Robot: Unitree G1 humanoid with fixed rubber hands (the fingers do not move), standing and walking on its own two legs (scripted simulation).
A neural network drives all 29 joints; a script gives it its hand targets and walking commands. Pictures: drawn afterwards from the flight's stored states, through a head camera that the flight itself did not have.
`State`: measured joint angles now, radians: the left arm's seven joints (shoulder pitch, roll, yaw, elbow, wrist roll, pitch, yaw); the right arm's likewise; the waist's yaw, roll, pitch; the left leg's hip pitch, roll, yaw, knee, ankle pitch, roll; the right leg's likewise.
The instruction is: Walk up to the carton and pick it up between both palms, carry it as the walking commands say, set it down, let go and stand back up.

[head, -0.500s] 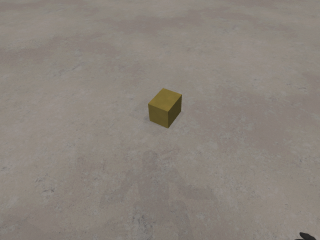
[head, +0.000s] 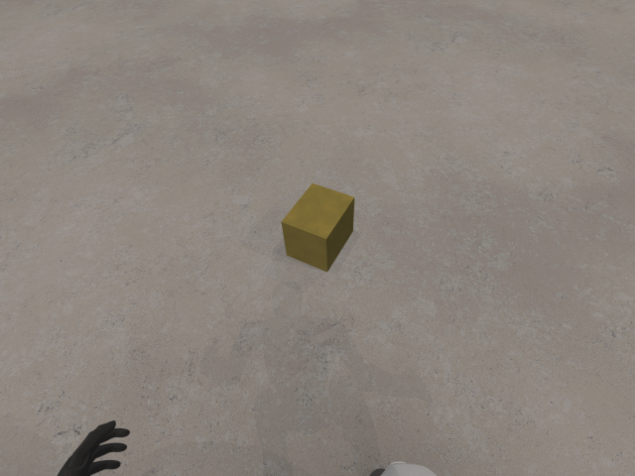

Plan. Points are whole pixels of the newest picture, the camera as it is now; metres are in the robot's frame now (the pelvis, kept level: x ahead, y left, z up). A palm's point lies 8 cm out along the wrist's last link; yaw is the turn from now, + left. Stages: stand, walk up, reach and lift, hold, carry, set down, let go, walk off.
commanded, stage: walk up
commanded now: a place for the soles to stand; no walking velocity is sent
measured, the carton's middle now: (319, 227) +1.09 -0.04 -0.66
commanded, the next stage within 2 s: none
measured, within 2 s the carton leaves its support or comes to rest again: neither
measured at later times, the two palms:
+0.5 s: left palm (81, 414) +0.26 +0.35 -0.09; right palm (557, 341) +0.28 -0.32 -0.04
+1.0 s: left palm (97, 311) +0.41 +0.36 -0.06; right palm (495, 248) +0.47 -0.32 -0.07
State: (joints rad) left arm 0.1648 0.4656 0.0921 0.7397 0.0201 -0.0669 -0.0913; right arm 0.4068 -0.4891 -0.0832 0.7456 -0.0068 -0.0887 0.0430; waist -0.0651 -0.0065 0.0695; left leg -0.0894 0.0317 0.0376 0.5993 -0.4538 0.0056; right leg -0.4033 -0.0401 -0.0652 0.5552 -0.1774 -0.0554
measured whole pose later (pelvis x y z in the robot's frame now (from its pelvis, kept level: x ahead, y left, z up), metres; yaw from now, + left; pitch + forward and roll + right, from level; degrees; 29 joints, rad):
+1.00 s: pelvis +0.36 +0.00 +0.00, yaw +1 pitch -1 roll +0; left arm 0.37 0.51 0.08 0.70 0.01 -0.08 -0.06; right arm 0.31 -0.47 -0.07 0.74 -0.01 -0.08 0.06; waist 0.05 0.01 0.05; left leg -0.43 0.05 0.06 0.65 -0.28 0.02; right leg -0.25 -0.05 -0.08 0.62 -0.34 -0.02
